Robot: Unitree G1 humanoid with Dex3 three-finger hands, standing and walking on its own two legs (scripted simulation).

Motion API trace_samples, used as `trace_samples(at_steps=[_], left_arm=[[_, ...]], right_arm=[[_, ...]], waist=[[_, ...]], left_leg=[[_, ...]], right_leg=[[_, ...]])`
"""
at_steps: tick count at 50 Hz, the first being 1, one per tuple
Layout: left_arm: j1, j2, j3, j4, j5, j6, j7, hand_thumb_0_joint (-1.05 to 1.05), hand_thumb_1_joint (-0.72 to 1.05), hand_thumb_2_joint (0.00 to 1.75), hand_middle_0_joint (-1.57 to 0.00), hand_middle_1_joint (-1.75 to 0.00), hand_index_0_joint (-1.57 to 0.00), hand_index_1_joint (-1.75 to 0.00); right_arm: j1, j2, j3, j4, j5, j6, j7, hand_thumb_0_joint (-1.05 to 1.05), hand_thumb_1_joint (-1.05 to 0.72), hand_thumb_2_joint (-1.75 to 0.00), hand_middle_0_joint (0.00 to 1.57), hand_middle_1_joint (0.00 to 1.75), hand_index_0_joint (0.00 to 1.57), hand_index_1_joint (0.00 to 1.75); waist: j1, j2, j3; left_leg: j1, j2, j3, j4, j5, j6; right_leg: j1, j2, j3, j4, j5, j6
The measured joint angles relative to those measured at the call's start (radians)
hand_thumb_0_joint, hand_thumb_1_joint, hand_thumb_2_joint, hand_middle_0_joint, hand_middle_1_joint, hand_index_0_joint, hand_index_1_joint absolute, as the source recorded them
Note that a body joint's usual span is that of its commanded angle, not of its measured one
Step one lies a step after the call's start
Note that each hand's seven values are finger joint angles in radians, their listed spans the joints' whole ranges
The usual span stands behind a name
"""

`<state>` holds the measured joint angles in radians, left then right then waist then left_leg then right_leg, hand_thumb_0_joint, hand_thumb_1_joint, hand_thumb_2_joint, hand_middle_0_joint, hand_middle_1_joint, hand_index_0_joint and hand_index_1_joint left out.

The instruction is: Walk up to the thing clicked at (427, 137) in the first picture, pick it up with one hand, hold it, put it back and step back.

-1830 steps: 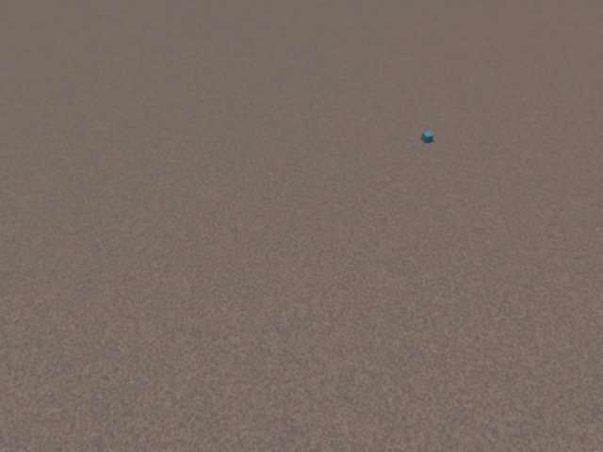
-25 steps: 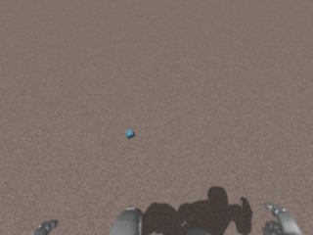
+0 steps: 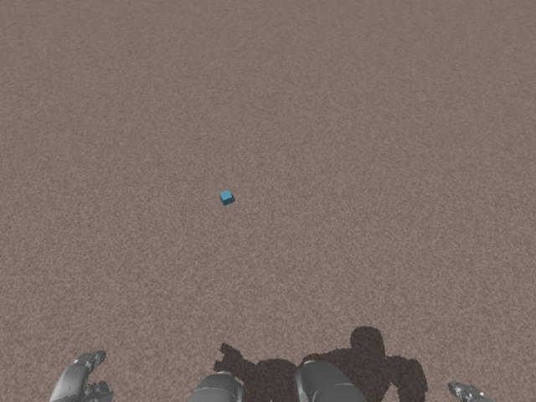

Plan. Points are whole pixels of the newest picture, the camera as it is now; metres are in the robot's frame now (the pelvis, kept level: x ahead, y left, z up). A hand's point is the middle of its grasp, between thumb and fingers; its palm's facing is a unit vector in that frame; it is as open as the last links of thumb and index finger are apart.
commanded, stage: step back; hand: left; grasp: from above
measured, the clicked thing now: (226, 197) +0.92 +0.21 -0.74
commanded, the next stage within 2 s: stand in 1.40 s
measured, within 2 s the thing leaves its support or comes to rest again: neither
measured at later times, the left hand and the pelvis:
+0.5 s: hand out of the picture -0.10 +0.27 -0.14, palm faces +0.06 -0.89 -0.45, open 7.4 cm; pelvis -0.16 -0.03 -0.01, yaw +4 degrees
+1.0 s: hand out of the picture -0.15 +0.25 -0.14, palm faces +0.08 -0.92 -0.38, open 7.4 cm; pelvis -0.17 -0.02 +0.01, yaw +4 degrees
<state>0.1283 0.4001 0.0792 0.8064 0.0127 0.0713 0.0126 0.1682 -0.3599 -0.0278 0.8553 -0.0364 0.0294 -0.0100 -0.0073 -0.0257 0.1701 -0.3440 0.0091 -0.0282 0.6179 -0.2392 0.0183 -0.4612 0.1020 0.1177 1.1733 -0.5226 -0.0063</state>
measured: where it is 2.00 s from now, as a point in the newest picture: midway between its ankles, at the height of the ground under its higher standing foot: outside the picture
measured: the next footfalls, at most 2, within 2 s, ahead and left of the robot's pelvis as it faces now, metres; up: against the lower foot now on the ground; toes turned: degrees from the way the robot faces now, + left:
right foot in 0.12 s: -0.12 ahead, -0.14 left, +0.00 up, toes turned +2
left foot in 0.48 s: -0.14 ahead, +0.09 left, +0.00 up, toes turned +2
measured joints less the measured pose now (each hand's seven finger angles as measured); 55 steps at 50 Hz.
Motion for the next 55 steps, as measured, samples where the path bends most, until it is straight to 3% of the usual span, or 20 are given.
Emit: trace_samples(at_steps=[4,6,8,11,15,18,22,23,25,28,31,34,36,38,39,41,43,48,52,55], left_arm=[[0.033,-0.002,-0.003,0.019,0.006,-0.008,-0.009,0.00,0.90,0.90,-0.20,-0.30,-0.20,-0.30],[0.046,-0.001,-0.004,0.035,0.008,-0.018,-0.011,0.00,0.90,0.90,-0.20,-0.30,-0.20,-0.30],[0.048,-0.023,-0.004,0.059,0.019,-0.027,-0.009,0.00,0.90,0.90,-0.20,-0.30,-0.20,-0.30],[0.079,-0.033,-0.015,0.063,0.026,-0.027,-0.013,0.00,0.90,0.90,-0.21,-0.30,-0.21,-0.30],[0.093,-0.040,-0.019,0.064,0.033,-0.030,-0.002,0.01,0.90,0.89,-0.21,-0.30,-0.21,-0.30],[0.084,-0.034,-0.017,0.049,0.037,-0.043,0.004,0.01,0.90,0.89,-0.21,-0.30,-0.21,-0.30],[0.065,-0.013,-0.014,0.036,0.035,-0.056,0.003,0.01,0.90,0.90,-0.21,-0.30,-0.21,-0.30],[0.062,-0.008,-0.014,0.037,0.032,-0.056,0.002,0.01,0.90,0.90,-0.21,-0.30,-0.21,-0.30],[0.056,0.009,-0.013,0.050,0.028,-0.051,0.001,0.00,0.90,0.90,-0.21,-0.30,-0.21,-0.30],[0.076,0.004,-0.014,0.105,0.016,-0.041,-0.002,0.01,0.90,0.90,-0.21,-0.30,-0.21,-0.30],[0.098,0.011,-0.013,0.142,0.006,-0.044,-0.015,0.01,0.90,0.90,-0.20,-0.30,-0.20,-0.30],[0.120,0.009,-0.010,0.171,0.008,-0.055,-0.026,0.01,0.90,0.90,-0.20,-0.30,-0.20,-0.30],[0.130,0.001,-0.009,0.190,0.012,-0.065,-0.027,0.01,0.90,0.90,-0.20,-0.30,-0.20,-0.30],[0.128,-0.021,-0.011,0.207,0.020,-0.078,-0.022,0.01,0.90,0.90,-0.20,-0.30,-0.20,-0.30],[0.130,-0.029,-0.013,0.208,0.025,-0.087,-0.021,0.01,0.90,0.90,-0.20,-0.30,-0.20,-0.30],[0.135,-0.037,-0.015,0.203,0.030,-0.099,-0.022,0.01,0.90,0.90,-0.20,-0.30,-0.21,-0.30],[0.133,-0.048,-0.018,0.197,0.030,-0.108,-0.020,0.01,0.90,0.90,-0.21,-0.30,-0.21,-0.30],[0.124,-0.049,-0.022,0.192,0.031,-0.113,-0.022,0.01,0.90,0.90,-0.21,-0.30,-0.21,-0.30],[0.103,-0.026,-0.030,0.190,0.017,-0.093,-0.021,0.01,0.90,0.90,-0.21,-0.30,-0.21,-0.30],[0.086,-0.014,-0.034,0.203,0.002,-0.076,-0.019,0.01,0.90,0.90,-0.21,-0.30,-0.21,-0.30]], right_arm=[[-0.040,-0.020,-0.007,-0.038,0.000,-0.001,-0.003,0.01,-0.90,-0.90,0.21,0.30,0.21,0.30],[-0.058,-0.035,-0.007,-0.051,0.007,0.006,0.000,0.01,-0.90,-0.90,0.21,0.30,0.21,0.30],[-0.081,-0.058,-0.014,-0.046,0.017,0.018,-0.001,0.01,-0.90,-0.90,0.21,0.30,0.21,0.30],[-0.068,-0.051,-0.023,-0.024,0.025,0.037,-0.015,0.01,-0.91,-0.90,0.20,0.30,0.21,0.30],[-0.032,-0.057,-0.020,-0.013,0.030,0.030,-0.015,0.01,-0.91,-0.90,0.20,0.30,0.20,0.30],[-0.004,-0.057,-0.020,0.005,0.023,0.030,-0.009,0.01,-0.91,-0.90,0.20,0.30,0.20,0.30],[0.022,-0.045,-0.023,0.046,0.011,0.029,0.006,0.01,-0.91,-0.90,0.20,0.30,0.20,0.30],[0.027,-0.042,-0.024,0.057,0.010,0.025,0.011,0.01,-0.91,-0.90,0.20,0.30,0.20,0.30],[0.024,-0.019,-0.029,0.085,0.005,0.013,0.017,0.01,-0.91,-0.90,0.20,0.30,0.20,0.30],[0.039,-0.004,-0.021,0.104,-0.003,0.000,0.030,0.01,-0.91,-0.90,0.20,0.30,0.21,0.30],[0.041,0.015,-0.009,0.114,-0.006,-0.017,0.029,0.01,-0.91,-0.90,0.20,0.30,0.21,0.30],[0.032,0.021,-0.009,0.116,-0.009,-0.023,0.035,0.01,-0.91,-0.90,0.20,0.30,0.21,0.30],[0.023,0.017,-0.012,0.112,-0.008,-0.021,0.039,0.01,-0.90,-0.90,0.21,0.30,0.21,0.30],[0.015,0.004,-0.016,0.112,0.001,-0.013,0.037,0.01,-0.90,-0.90,0.20,0.30,0.21,0.30],[0.016,0.001,-0.018,0.114,0.005,-0.009,0.035,0.01,-0.91,-0.90,0.20,0.30,0.21,0.30],[0.017,-0.002,-0.020,0.121,0.008,-0.004,0.033,0.01,-0.91,-0.90,0.20,0.30,0.21,0.30],[0.019,-0.013,-0.024,0.124,0.011,-0.009,0.033,0.01,-0.91,-0.90,0.20,0.30,0.21,0.30],[0.030,-0.033,-0.033,0.137,0.008,-0.023,0.038,0.01,-0.91,-0.90,0.20,0.30,0.20,0.30],[0.022,-0.023,-0.038,0.154,0.003,-0.040,0.030,0.01,-0.91,-0.90,0.20,0.30,0.20,0.30],[0.006,-0.002,-0.026,0.159,0.004,-0.044,0.028,0.01,-0.91,-0.90,0.20,0.30,0.20,0.30]], waist=[[0.013,0.019,-0.006],[0.020,0.027,-0.013],[0.012,0.082,0.000],[0.036,0.060,-0.020],[0.038,0.052,-0.030],[0.036,0.058,-0.029],[0.032,0.053,-0.035],[0.031,0.049,-0.039],[0.037,0.005,-0.031],[0.025,0.006,-0.071],[0.017,-0.004,-0.093],[0.015,-0.004,-0.108],[0.017,0.007,-0.116],[0.015,0.053,-0.106],[0.016,0.066,-0.111],[0.031,0.062,-0.118],[0.041,0.064,-0.112],[0.046,0.063,-0.109],[0.040,0.027,-0.094],[0.035,0.009,-0.101]], left_leg=[[-0.058,0.035,0.012,0.006,0.042,-0.016],[-0.102,0.048,0.016,0.038,0.051,-0.035],[-0.143,0.065,-0.035,0.091,0.017,-0.031],[-0.202,-0.050,-0.112,0.326,-0.218,-0.026],[-0.199,-0.123,-0.122,0.537,-0.242,-0.031],[-0.122,-0.104,-0.095,0.479,-0.260,-0.040],[0.020,-0.053,-0.033,0.231,-0.300,-0.032],[0.063,-0.044,-0.017,0.141,-0.285,-0.023],[0.116,-0.067,0.012,0.024,-0.140,-0.007],[0.111,-0.058,0.013,0.009,-0.111,0.019],[0.122,-0.047,0.016,-0.031,-0.079,0.013],[0.123,-0.034,0.028,-0.044,-0.069,0.006],[0.114,-0.019,0.035,-0.028,-0.077,0.000],[0.104,0.015,0.015,0.012,-0.100,-0.007],[0.090,0.014,-0.006,0.043,-0.149,-0.004],[0.047,-0.018,-0.037,0.141,-0.231,-0.005],[0.012,-0.036,-0.054,0.208,-0.231,-0.007],[0.005,-0.008,-0.034,0.119,-0.211,-0.018],[0.065,-0.017,0.009,-0.049,0.005,-0.022],[0.064,-0.018,0.025,-0.031,-0.028,-0.011]], right_leg=[[0.134,-0.055,-0.043,-0.245,0.007,0.011],[0.220,-0.079,-0.070,-0.453,0.090,0.001],[0.234,-0.048,-0.103,-0.500,0.096,-0.005],[0.187,-0.077,-0.089,-0.464,0.121,-0.020],[0.160,-0.109,-0.094,-0.494,0.177,-0.021],[0.134,-0.120,-0.117,-0.497,0.203,-0.020],[0.098,-0.142,-0.157,-0.475,0.219,-0.016],[0.089,-0.149,-0.165,-0.467,0.221,-0.012],[0.078,-0.180,-0.148,-0.444,0.224,-0.004],[0.060,-0.139,-0.104,-0.375,0.069,-0.009],[0.068,-0.111,-0.070,-0.326,0.084,-0.012],[0.127,-0.113,-0.089,-0.408,0.067,-0.006],[0.188,-0.108,-0.110,-0.521,0.101,-0.010],[0.228,-0.075,-0.134,-0.600,0.238,-0.015],[0.230,-0.066,-0.142,-0.607,0.247,-0.019],[0.225,-0.072,-0.140,-0.606,0.238,-0.032],[0.233,-0.081,-0.139,-0.621,0.242,-0.034],[0.244,-0.108,-0.151,-0.637,0.240,-0.009],[0.228,-0.148,-0.142,-0.563,0.190,0.017],[0.218,-0.135,-0.115,-0.533,0.114,-0.008]])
